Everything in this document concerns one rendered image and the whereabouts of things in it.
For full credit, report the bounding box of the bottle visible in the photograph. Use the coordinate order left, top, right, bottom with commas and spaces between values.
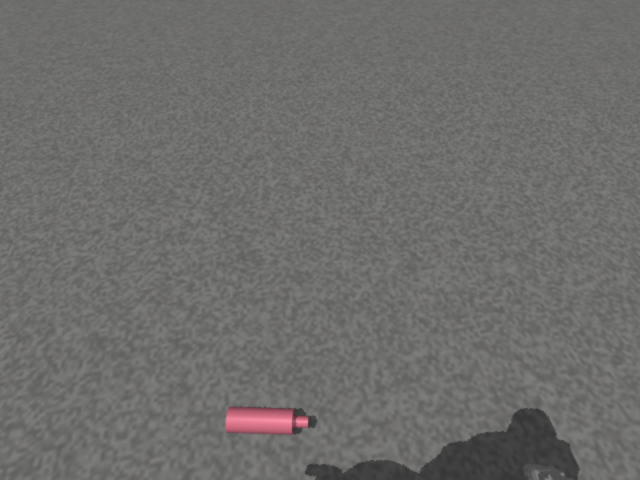
225, 407, 309, 435

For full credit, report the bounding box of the right robot hand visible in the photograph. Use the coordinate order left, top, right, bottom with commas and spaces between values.
523, 464, 574, 480

